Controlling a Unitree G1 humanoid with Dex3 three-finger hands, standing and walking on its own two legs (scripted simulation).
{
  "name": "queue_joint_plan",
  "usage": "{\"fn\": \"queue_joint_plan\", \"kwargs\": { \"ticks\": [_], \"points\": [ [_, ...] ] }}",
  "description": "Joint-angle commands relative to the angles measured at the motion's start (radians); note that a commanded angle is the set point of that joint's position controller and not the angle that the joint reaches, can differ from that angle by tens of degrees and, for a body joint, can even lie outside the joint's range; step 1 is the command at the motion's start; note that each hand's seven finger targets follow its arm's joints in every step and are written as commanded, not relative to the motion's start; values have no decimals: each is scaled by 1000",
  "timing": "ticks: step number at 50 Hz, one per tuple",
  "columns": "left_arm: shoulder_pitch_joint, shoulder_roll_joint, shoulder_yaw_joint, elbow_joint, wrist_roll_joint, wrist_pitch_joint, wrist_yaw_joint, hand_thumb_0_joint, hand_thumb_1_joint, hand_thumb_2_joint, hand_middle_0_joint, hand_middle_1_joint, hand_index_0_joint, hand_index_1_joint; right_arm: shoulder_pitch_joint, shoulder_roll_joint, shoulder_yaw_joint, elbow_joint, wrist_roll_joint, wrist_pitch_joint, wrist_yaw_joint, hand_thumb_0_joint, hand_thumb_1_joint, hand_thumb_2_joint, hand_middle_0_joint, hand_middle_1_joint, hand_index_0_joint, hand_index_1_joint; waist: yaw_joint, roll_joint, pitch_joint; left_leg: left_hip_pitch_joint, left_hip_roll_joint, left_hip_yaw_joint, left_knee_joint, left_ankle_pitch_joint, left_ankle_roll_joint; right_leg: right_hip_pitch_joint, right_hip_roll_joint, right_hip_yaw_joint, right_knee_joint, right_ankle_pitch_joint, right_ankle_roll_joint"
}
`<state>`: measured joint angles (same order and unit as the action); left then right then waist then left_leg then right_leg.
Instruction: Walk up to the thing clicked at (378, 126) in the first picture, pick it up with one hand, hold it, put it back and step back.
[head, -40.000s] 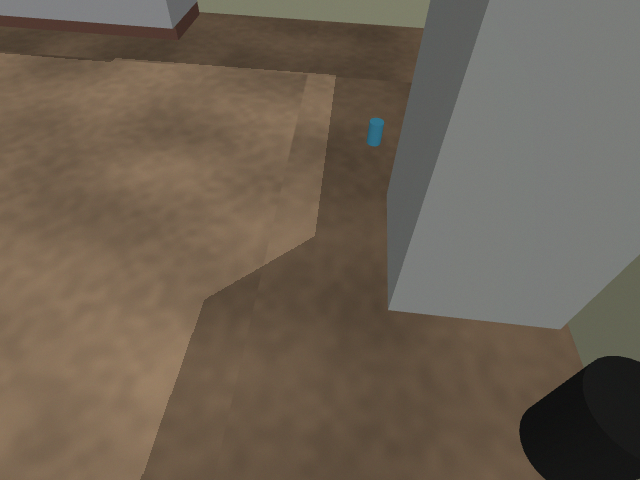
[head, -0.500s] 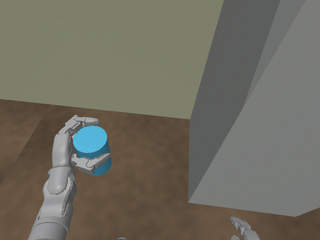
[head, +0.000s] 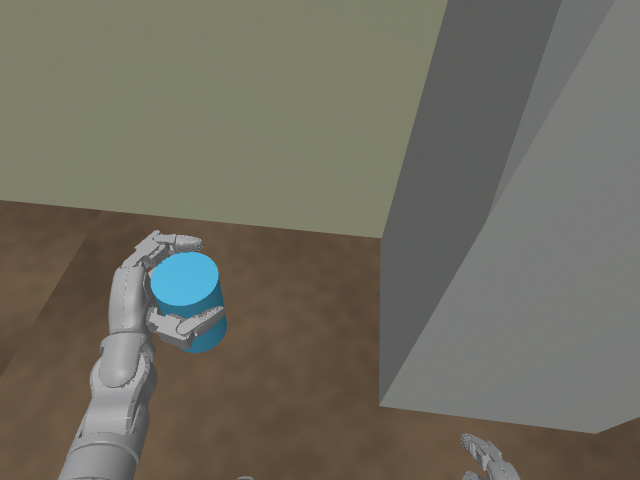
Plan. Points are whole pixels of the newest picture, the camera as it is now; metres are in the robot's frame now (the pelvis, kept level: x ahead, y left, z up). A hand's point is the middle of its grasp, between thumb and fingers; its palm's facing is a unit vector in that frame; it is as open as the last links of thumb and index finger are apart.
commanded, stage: hold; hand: left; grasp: from the side
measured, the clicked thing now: (193, 304) +0.33 +0.17 +0.01
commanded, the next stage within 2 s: crouch in 0.20 s
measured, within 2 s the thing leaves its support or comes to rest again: neither
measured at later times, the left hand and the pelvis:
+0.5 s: hand (191, 304) +0.32 +0.16 +0.03, palm faces +0.16 -0.99 -0.01, open 10.7 cm; pelvis -0.01 +0.00 +0.00, yaw +0 degrees
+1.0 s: hand (207, 341) +0.38 +0.19 -0.20, palm faces +0.23 -0.97 -0.05, open 10.7 cm; pelvis -0.04 +0.00 -0.19, yaw -2 degrees
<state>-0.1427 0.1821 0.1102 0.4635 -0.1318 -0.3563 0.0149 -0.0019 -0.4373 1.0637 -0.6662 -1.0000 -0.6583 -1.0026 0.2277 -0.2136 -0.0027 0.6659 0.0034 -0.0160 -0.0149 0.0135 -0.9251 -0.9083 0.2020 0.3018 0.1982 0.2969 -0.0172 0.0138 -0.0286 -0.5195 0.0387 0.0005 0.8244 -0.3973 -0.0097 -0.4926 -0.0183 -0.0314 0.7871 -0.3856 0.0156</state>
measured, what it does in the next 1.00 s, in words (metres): lowers itself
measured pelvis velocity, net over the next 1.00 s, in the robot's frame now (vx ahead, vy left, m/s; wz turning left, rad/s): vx -0.04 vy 0.00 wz -0.03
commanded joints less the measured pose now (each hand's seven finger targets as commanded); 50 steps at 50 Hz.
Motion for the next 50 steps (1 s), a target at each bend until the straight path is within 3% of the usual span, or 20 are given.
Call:
{"fn": "queue_joint_plan", "kwargs": {
  "ticks": [1,2,4,8,12,14,15,16,17,21,23,24,29,36,37,38,40,45,46,50],
  "points": [
    [-281,101,31,-294,-19,-94,-13,0,115,1189,-1183,-1345,-1196,-1348,-22,-135,-53,-129,3,-38,-4,0,-921,-909,199,300,199,300,0,2,-306,143,-26,-1,-115,280,9,137,27,-10,-94,303,-23],
    [-302,120,51,-334,-26,-101,-10,0,104,1180,-1181,-1343,-1194,-1346,-26,-131,-52,-127,4,-37,-6,0,-926,-910,199,300,199,300,8,25,-322,154,-29,2,-110,284,9,139,25,-7,-96,306,-22],
    [-236,70,23,-222,-26,-88,-13,0,96,1175,-1175,-1336,-1187,-1340,-28,-136,-49,-128,4,-39,-4,0,-927,-911,199,300,199,300,-8,-21,-265,133,-25,-2,-117,266,10,109,30,-14,-97,284,-22],
    [-316,136,68,-329,-21,-110,-1,0,111,1164,-1153,-1318,-1165,-1322,-26,-133,-48,-129,2,-36,-7,0,-925,-911,199,300,199,300,3,23,-321,154,-26,-1,-110,294,10,128,27,-8,-88,308,-23],
    [-293,115,61,-297,-20,-114,-2,0,99,1184,-1179,-1341,-1190,-1346,-30,-132,-48,-125,1,-36,-10,0,-926,-911,199,300,199,300,-7,-17,-291,133,-28,2,-116,239,15,123,23,-4,-98,277,-18],
    [-340,136,61,-336,-18,-116,-5,0,88,1168,-1184,-1342,-1196,-1345,-44,-131,-46,-126,2,-35,-11,0,-931,-911,199,300,199,300,-5,34,-270,131,-32,6,-122,209,11,103,20,0,-106,245,-21],
    [-277,92,28,-262,-16,-104,-11,0,104,1210,-1213,-1364,-1219,-1375,-43,-126,-43,-128,1,-33,-11,0,-927,-916,199,300,200,300,-14,7,-252,125,-30,3,-121,205,13,93,23,-3,-108,238,-19],
    [-300,88,14,-283,-14,-103,-12,0,105,1142,-1165,-1284,-1176,-1295,-43,-129,-45,-132,1,-35,-9,0,-888,-905,199,300,199,300,-18,-2,-248,121,-30,3,-126,187,14,93,24,-4,-112,224,-19],
    [-253,68,19,-193,-15,-92,-13,0,135,1135,-1188,-1292,-1204,-1288,-50,-132,-48,-128,1,-37,-10,0,-888,-905,199,300,199,300,-20,-16,-226,101,-33,7,-120,170,17,76,21,0,-117,214,-16],
    [-295,84,54,-191,-26,-110,-4,0,151,1167,-1208,-1321,-1225,-1317,-39,-137,-53,-114,1,-37,-3,0,-883,-904,199,300,199,300,-16,-35,-199,60,-28,-3,-108,151,17,31,22,-10,-98,193,-21],
    [-239,48,60,-68,-25,-120,5,0,127,1156,-1203,-1312,-1220,-1308,-46,-133,-54,-111,-6,-41,5,0,-884,-904,199,300,199,300,-20,-77,-177,6,-28,-6,-79,127,21,-3,20,-11,-79,169,-19],
    [-305,84,87,-121,-22,-144,14,0,139,1165,-1205,-1316,-1222,-1312,-41,-137,-61,-107,-9,-44,7,0,-881,-903,199,300,199,300,-16,-62,-206,-6,-30,-5,-63,127,22,-12,17,-6,-61,174,-19],
    [-388,85,104,-7,15,-254,32,0,124,1174,-1184,-1314,-1200,-1313,-30,-135,-72,-84,-30,-51,26,0,-883,-904,199,300,199,300,-34,-16,-251,-144,-33,-11,68,79,17,-185,16,1,83,123,-32],
    [-550,149,133,137,21,-448,8,0,84,1152,-1164,-1296,-1174,-1299,-27,-163,-73,-81,-57,-75,52,0,-900,-907,198,300,199,300,-60,58,-518,-394,-33,-47,384,-22,16,-535,23,7,387,0,-41],
    [-615,211,167,99,24,-469,10,0,94,1147,-1157,-1283,-1166,-1288,-19,-167,-75,-71,-62,-74,52,0,-898,-907,198,300,199,300,-51,79,-579,-423,-32,-42,427,-15,18,-546,20,29,411,-2,-41],
    [-612,209,155,156,27,-473,4,0,68,1131,-1152,-1268,-1160,-1274,-19,-174,-71,-77,-63,-70,56,0,-901,-907,198,300,199,300,-59,89,-606,-436,-30,-50,451,-8,17,-584,25,21,450,-2,-44],
    [-635,248,202,173,16,-487,-3,0,73,1123,-1129,-1244,-1135,-1251,-7,-188,-69,-70,-67,-56,59,0,-891,-905,198,300,199,300,-49,94,-663,-482,-32,-54,510,41,16,-623,28,19,512,28,-47],
    [-624,239,242,268,-1,-480,-15,0,119,1176,-1146,-1266,-1146,-1280,9,-212,-71,-54,-71,-27,76,0,-911,-913,198,299,199,299,-34,111,-735,-571,-32,-61,626,136,14,-757,37,-4,654,87,-55],
    [-589,243,263,313,3,-473,-19,0,142,1197,-1160,-1285,-1160,-1298,20,-219,-74,-44,-72,-22,78,0,-914,-914,198,299,199,299,-36,78,-748,-612,-30,-61,664,154,19,-765,37,-9,682,112,-52],
    [-620,222,246,348,8,-484,-52,0,152,1223,-1221,-1334,-1225,-1344,23,-223,-76,-30,-77,-15,93,0,-923,-914,198,299,199,299,-74,9,-749,-764,-32,-62,780,128,32,-832,41,-8,768,114,-45]
  ]
}}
